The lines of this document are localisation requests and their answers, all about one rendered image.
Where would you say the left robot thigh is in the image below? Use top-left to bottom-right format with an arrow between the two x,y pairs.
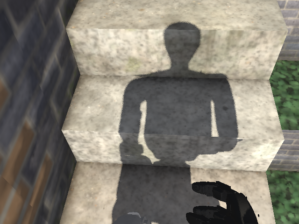
113,214 -> 150,224

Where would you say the right robot hand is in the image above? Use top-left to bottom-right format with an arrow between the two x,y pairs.
186,181 -> 260,224

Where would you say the robot left shin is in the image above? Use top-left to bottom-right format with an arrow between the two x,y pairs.
128,212 -> 141,218

